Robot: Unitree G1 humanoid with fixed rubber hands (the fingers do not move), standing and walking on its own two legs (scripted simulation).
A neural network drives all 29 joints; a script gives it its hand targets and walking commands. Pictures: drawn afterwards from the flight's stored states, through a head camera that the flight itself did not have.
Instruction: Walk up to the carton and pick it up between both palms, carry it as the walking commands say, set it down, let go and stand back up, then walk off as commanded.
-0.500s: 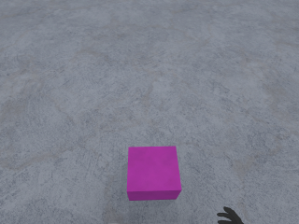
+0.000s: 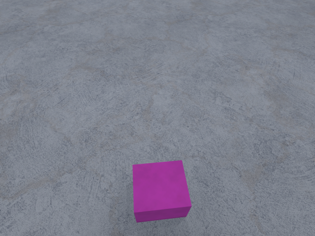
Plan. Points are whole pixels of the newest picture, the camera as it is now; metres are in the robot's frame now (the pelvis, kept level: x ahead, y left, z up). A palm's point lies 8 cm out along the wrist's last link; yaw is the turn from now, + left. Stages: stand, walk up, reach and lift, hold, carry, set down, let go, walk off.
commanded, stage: walk up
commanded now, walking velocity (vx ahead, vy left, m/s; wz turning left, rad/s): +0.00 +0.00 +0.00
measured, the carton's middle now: (159, 191) +0.46 -0.04 -0.67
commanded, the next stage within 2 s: stand in 0.40 s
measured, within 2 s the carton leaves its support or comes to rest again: neither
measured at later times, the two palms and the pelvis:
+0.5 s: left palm out of the picture +0.01 +0.21 -0.14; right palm out of the picture +0.00 -0.24 -0.15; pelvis +0.01 -0.02 +0.00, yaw +0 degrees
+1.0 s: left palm out of the picture +0.14 +0.21 -0.15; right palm (248, 234) +0.14 -0.26 -0.14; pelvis -0.01 -0.01 -0.03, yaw +0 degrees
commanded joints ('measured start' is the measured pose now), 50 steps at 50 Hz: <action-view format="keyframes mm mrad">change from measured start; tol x4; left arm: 1 52 79 13 -5 -3 -8 3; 30 98 65 11 41 -8 -19 14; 31 -253 151 -22 -310 -132 22 8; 32 -597 171 -46 -526 -122 114 13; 35 -259 156 -15 -410 -130 361 -3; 38 -114 143 -10 -407 -100 609 -18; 40 -51 105 -14 -484 -78 671 -30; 44 -68 59 23 -649 -36 661 -49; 50 -150 23 108 -798 -10 501 -29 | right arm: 1 41 -83 -14 -8 -2 -9 -4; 30 122 -50 -11 68 1 -9 -17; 31 -229 -205 25 -283 47 7 -1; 32 -580 -175 57 -565 92 81 -20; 34 -443 -229 7 -524 76 255 -2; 37 -175 -175 39 -385 66 538 33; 39 -69 -137 29 -355 72 639 47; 43 -67 -152 -58 -508 32 638 73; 50 -230 -172 -130 -664 -21 458 135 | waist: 1 7 -20 2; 30 0 -18 12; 31 33 -36 -197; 36 46 -62 -62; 38 45 -60 -67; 41 -4 -48 -222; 46 11 9 -288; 50 33 10 -418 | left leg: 1 -20 104 -92 -82 111 2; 30 -32 108 -66 -55 119 -14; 31 -252 -46 33 108 -226 29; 33 -364 -1 -1 204 -250 15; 36 -336 -17 21 214 -205 35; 42 -229 -29 -89 238 331 26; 50 -369 -39 -80 416 417 -8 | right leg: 1 3 -93 78 -69 137 -25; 30 -8 -99 88 -72 195 -33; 31 -268 -5 95 67 -274 -56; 33 -257 -12 82 132 -271 -39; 35 -375 -24 49 118 -332 -62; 37 -373 -4 57 130 -232 -54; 41 -221 50 60 196 305 -42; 42 -206 46 65 198 370 -44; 50 -354 31 71 415 385 -29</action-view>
